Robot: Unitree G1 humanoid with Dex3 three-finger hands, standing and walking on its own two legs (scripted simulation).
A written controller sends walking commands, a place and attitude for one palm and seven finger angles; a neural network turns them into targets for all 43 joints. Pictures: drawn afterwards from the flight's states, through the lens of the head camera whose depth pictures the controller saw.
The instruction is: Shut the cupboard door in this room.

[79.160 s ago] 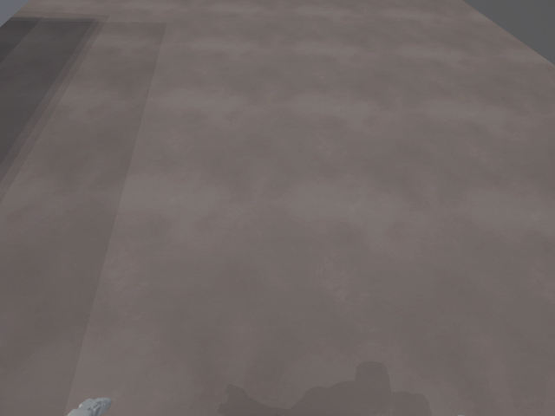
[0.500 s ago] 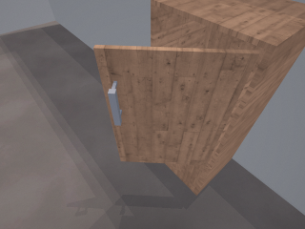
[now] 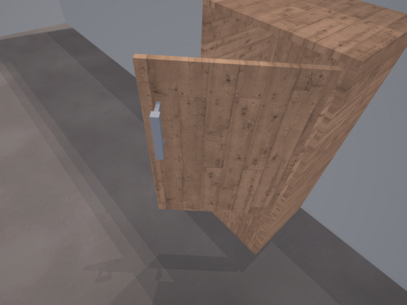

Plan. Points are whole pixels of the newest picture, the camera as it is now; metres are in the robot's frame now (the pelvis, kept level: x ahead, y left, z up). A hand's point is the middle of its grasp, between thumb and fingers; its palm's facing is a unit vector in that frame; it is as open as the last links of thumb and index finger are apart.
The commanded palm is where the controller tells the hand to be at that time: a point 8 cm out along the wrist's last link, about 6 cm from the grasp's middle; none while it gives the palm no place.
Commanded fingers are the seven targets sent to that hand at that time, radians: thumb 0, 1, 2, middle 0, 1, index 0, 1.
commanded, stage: come to a stop and stand still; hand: left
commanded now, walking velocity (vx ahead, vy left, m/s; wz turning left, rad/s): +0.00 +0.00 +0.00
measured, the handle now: (159, 131) +0.48 +0.14 +0.07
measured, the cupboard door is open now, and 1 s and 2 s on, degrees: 46 46 46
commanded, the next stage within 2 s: look again from close up in 0.78 s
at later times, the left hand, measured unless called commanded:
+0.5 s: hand out of the picture -0.03 +0.20 -0.18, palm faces +0.01 -0.99 -0.17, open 7.4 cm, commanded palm none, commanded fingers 0.00 0.90 0.90 -0.20 -0.30 -0.20 -0.30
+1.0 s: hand out of the picture -0.04 +0.20 -0.18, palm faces +0.03 -0.99 -0.16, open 7.4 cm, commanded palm none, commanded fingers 0.00 0.90 0.90 -0.20 -0.30 -0.20 -0.30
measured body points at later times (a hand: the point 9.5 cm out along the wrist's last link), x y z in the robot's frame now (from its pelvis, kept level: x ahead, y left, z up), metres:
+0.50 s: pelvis +0.00 +0.03 +0.00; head +0.01 +0.05 +0.45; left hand -0.02 +0.25 -0.17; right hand +0.03 -0.20 -0.15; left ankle +0.04 +0.05 -0.74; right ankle +0.01 -0.11 -0.74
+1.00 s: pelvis +0.01 +0.04 +0.00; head +0.01 +0.06 +0.45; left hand -0.04 +0.25 -0.17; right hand +0.00 -0.17 -0.16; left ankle +0.04 +0.05 -0.74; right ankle +0.01 -0.11 -0.74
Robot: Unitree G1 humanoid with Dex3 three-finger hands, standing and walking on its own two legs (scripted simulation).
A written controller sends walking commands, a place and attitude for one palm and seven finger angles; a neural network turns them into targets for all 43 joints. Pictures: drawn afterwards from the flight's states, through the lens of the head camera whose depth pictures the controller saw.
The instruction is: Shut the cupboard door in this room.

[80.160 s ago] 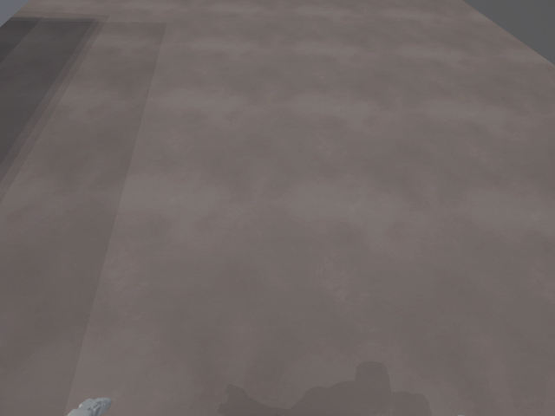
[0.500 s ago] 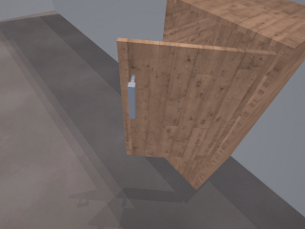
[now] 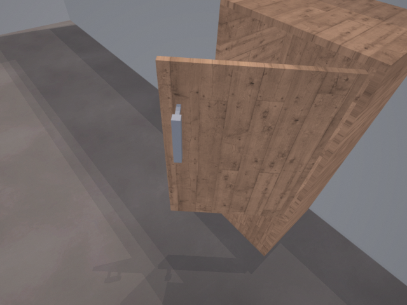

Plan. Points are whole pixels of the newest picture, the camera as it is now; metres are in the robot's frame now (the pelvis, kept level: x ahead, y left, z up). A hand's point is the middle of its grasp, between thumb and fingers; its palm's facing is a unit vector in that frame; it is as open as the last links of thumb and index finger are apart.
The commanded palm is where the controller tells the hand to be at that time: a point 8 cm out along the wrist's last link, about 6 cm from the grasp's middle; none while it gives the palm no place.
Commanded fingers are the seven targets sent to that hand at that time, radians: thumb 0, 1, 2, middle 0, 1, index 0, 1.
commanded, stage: look again from close up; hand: left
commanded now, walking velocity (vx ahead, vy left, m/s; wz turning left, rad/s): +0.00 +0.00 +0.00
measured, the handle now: (178, 134) +0.47 +0.10 +0.07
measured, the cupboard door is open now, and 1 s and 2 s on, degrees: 46 46 46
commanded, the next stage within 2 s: shuffle to correct the standing spot in 0.38 s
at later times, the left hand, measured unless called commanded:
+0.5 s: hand out of the picture -0.04 +0.13 -0.18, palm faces +0.03 -0.99 -0.14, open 7.4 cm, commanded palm none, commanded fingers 0.00 0.90 0.90 -0.20 -0.30 -0.20 -0.30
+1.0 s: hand out of the picture +0.03 +0.07 -0.18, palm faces -0.02 -0.99 -0.17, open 7.4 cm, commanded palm none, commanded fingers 0.00 0.90 0.90 -0.20 -0.30 -0.20 -0.30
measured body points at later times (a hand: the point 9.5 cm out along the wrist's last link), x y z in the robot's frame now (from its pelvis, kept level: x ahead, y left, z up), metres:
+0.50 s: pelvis +0.00 -0.02 +0.00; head +0.01 -0.01 +0.45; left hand -0.04 +0.18 -0.17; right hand -0.02 -0.23 -0.16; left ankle +0.03 +0.00 -0.74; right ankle +0.01 -0.16 -0.74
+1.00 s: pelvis +0.02 -0.09 -0.01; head +0.04 -0.09 +0.44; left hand +0.03 +0.13 -0.17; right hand -0.02 -0.33 -0.16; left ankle +0.03 +0.00 -0.74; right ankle +0.02 -0.24 -0.74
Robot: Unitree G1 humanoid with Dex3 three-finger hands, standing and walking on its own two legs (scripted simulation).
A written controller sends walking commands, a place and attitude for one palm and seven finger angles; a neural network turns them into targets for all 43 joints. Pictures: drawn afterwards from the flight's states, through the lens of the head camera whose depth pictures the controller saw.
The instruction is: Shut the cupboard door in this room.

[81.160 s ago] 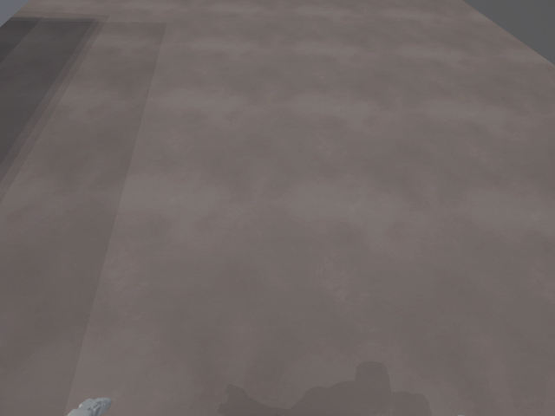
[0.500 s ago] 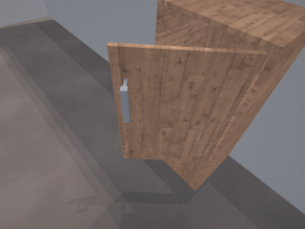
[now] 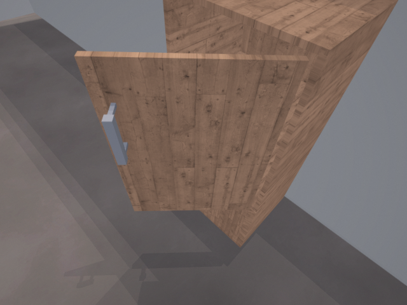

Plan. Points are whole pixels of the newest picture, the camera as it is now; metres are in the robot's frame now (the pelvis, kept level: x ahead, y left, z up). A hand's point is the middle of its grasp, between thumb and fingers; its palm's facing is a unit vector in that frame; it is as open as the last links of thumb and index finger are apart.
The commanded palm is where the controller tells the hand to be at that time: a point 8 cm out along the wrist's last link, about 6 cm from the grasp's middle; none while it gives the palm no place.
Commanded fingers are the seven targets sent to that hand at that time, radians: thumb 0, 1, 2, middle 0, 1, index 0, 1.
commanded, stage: come to a stop and stand still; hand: left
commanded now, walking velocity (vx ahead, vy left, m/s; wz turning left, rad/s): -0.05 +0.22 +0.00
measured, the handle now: (117, 135) +0.44 +0.21 +0.07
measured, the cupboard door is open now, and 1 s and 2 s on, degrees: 46 46 46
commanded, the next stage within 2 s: look again from close up in 0.86 s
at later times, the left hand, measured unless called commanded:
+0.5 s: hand out of the picture +0.02 +0.19 -0.19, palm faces +0.09 -0.98 -0.20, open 7.3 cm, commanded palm none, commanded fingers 0.00 0.90 0.90 -0.20 -0.30 -0.20 -0.30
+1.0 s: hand out of the picture -0.03 +0.19 -0.18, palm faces +0.03 -0.98 -0.18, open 7.4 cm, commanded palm none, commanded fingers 0.00 0.90 0.90 -0.20 -0.30 -0.20 -0.30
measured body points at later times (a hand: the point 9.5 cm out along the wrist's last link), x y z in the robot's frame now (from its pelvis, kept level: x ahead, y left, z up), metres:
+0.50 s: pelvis +0.00 +0.01 +0.00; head +0.04 +0.03 +0.45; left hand +0.02 +0.24 -0.17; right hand +0.08 -0.22 -0.15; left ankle +0.01 +0.10 -0.73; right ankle -0.01 -0.13 -0.73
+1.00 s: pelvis -0.01 +0.03 +0.00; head +0.01 +0.04 +0.45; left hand -0.03 +0.25 -0.16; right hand +0.00 -0.20 -0.15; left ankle +0.01 +0.10 -0.73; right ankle -0.01 -0.13 -0.73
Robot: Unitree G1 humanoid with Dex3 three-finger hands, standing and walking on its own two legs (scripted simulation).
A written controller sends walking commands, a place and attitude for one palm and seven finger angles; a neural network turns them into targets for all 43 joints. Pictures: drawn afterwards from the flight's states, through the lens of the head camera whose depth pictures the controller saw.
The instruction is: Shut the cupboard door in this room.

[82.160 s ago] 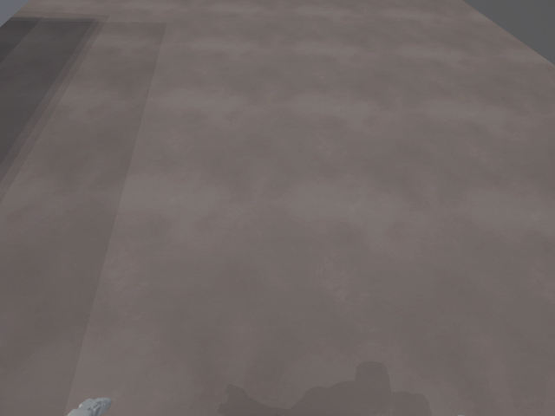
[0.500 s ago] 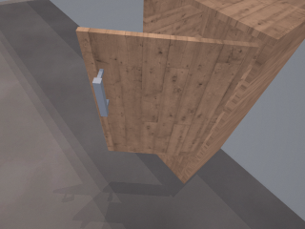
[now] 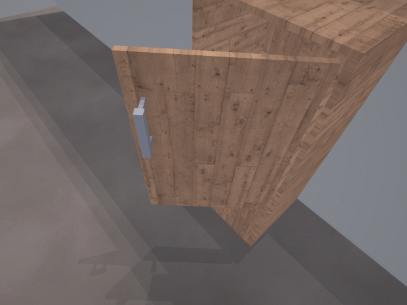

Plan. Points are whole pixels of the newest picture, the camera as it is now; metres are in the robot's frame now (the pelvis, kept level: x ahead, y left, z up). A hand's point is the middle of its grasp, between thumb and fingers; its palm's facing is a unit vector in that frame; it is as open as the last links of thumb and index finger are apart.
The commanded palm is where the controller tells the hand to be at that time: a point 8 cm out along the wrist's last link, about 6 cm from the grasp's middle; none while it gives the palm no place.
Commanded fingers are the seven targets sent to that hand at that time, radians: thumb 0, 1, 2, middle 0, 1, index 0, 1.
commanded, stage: look again from close up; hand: left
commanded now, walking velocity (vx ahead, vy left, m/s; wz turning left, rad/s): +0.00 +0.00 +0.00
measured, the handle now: (145, 128) +0.46 +0.16 +0.07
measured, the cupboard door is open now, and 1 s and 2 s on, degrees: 46 46 46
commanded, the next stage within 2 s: raise the hand and make a fist in 0.48 s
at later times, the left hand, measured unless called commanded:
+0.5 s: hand out of the picture -0.03 +0.16 -0.18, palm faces +0.01 -0.98 -0.18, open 7.4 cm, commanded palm none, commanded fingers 0.00 0.90 0.90 -0.20 -0.30 -0.20 -0.30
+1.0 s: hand out of the picture +0.13 +0.14 -0.06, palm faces +0.04 -1.00 +0.02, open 6.2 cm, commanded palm +0.10 +0.20 -0.03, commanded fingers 0.00 0.90 0.90 -0.58 -0.72 -0.58 -0.72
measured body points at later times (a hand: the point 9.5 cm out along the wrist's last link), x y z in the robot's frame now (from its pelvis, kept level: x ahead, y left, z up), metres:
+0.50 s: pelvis -0.02 -0.01 +0.00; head -0.03 +0.00 +0.45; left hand -0.03 +0.21 -0.16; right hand +0.01 -0.24 -0.15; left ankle +0.03 +0.07 -0.74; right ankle -0.01 -0.16 -0.74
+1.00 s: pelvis -0.04 -0.05 -0.09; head -0.01 -0.03 +0.36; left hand +0.12 +0.20 -0.05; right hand +0.19 -0.29 -0.11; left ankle +0.03 +0.07 -0.74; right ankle -0.01 -0.15 -0.74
